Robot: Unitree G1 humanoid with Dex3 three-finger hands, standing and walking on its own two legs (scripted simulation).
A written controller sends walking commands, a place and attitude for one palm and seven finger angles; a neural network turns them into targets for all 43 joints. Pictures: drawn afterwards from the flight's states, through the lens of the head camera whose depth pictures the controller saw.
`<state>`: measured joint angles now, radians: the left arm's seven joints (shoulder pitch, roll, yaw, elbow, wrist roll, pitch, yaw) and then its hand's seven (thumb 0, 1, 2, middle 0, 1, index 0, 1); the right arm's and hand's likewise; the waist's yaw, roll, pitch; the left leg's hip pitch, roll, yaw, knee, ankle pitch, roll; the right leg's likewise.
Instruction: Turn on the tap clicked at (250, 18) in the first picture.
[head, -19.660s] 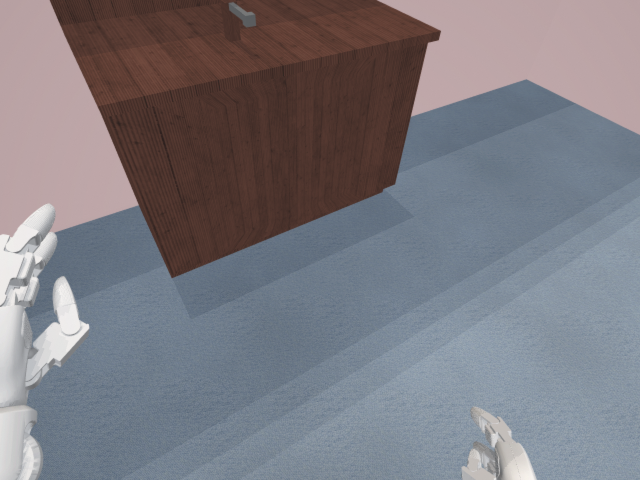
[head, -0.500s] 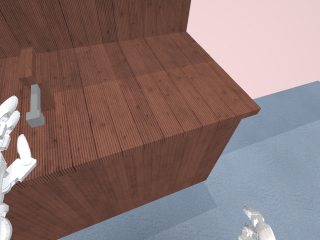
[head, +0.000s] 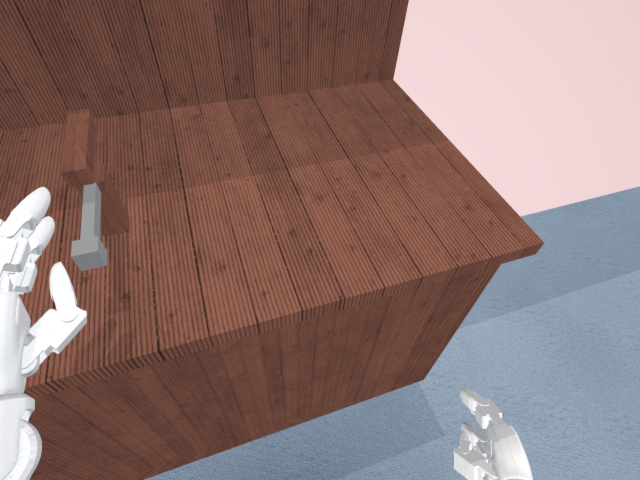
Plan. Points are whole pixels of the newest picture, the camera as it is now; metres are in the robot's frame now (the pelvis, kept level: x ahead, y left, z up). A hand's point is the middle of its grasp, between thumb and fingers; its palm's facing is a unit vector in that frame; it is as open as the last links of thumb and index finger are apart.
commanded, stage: come to a stop and stand still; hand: left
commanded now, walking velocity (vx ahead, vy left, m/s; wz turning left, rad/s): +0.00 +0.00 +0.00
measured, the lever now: (89, 253) +0.33 +0.31 +0.10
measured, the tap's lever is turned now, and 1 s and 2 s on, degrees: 0 0 0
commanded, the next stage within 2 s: look again from close up in 0.18 s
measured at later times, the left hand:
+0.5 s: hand (98, 293) +0.23 +0.23 +0.17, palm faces +0.33 -0.86 -0.39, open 7.5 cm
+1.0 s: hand (14, 284) +0.22 +0.29 +0.19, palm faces +0.47 -0.79 -0.40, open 7.5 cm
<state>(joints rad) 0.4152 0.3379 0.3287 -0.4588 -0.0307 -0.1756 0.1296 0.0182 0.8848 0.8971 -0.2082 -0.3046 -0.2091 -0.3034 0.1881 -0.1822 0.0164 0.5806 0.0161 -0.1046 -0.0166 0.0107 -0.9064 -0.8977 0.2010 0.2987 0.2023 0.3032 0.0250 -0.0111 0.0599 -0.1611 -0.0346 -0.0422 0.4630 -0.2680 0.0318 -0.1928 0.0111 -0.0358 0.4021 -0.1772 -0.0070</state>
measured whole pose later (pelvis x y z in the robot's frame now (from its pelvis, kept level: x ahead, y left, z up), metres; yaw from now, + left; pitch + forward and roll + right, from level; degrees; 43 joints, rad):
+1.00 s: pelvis -0.03 +0.01 -0.01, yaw +0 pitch -3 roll -1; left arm 0.10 0.49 0.42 -0.27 0.03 -0.28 0.06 0.02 0.88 0.90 -0.22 -0.31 -0.21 -0.30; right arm 0.23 -0.19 0.02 0.59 0.00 -0.16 -0.01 0.01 -0.91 -0.90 0.20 0.30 0.20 0.30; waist 0.06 -0.06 0.07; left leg -0.23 -0.04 -0.02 0.55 -0.27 0.04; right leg -0.26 0.01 -0.02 0.49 -0.17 -0.02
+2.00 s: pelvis +0.00 +0.02 +0.00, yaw -2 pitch -2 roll -1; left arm 0.39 0.37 0.34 -0.45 -0.03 -0.20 0.09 0.02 0.88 0.90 -0.21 -0.30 -0.21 -0.30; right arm 0.20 -0.18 0.04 0.55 0.01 -0.08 -0.02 0.01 -0.91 -0.90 0.20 0.30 0.20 0.30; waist 0.03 -0.02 0.06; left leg -0.17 -0.05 0.00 0.46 -0.27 0.06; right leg -0.21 0.00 0.00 0.39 -0.16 0.02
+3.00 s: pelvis +0.02 -0.05 -0.02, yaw +3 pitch +2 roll +1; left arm 0.46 0.30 0.34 -0.47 -0.18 0.00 0.10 0.02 0.89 0.90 -0.21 -0.30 -0.21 -0.30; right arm 0.22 -0.26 -0.01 0.66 0.03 -0.20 -0.09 0.01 -0.91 -0.90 0.20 0.30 0.20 0.30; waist 0.08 0.04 -0.07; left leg -0.32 -0.01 -0.09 0.67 -0.39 -0.03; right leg -0.37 0.04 -0.08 0.68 -0.35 -0.08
